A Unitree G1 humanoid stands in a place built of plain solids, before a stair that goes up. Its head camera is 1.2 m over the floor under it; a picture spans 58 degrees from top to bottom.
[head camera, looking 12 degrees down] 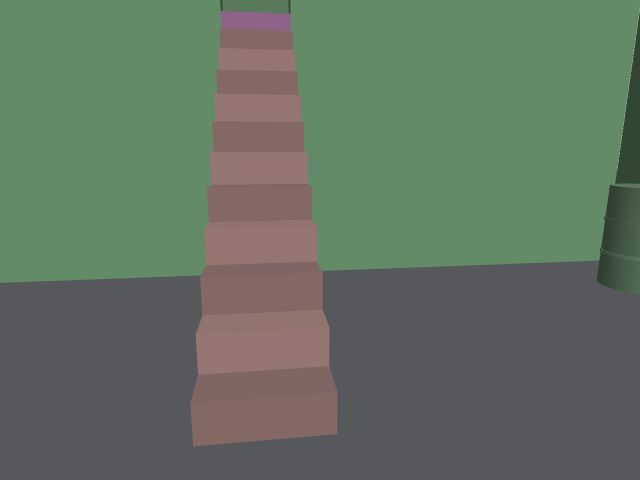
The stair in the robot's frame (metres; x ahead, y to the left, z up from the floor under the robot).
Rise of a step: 0.20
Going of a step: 0.23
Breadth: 0.60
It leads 8 degrees to the left of straight ahead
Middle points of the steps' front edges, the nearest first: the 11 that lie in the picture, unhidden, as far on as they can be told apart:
1.60 0.22 0.20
1.83 0.25 0.39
2.05 0.28 0.59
2.28 0.31 0.78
2.50 0.34 0.98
2.73 0.37 1.17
2.96 0.40 1.37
3.18 0.43 1.57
3.41 0.46 1.76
3.63 0.50 1.96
3.86 0.53 2.16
